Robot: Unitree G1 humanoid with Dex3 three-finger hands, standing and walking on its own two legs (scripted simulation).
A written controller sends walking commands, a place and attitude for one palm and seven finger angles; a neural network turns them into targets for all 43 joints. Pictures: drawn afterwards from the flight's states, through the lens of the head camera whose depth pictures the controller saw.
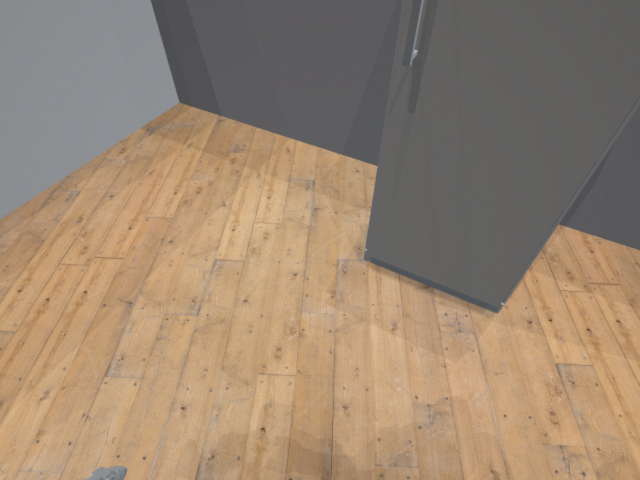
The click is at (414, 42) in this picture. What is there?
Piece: fridge door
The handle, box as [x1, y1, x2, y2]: [402, 0, 423, 66]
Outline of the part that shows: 423,0 413,0 402,63 403,65 409,66 417,52 417,50 414,49 414,45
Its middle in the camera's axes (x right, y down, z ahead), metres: +0.21 -0.52 +0.77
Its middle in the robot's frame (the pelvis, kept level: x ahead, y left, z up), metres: +0.96 -0.15 +0.25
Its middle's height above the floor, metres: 1.02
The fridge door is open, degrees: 0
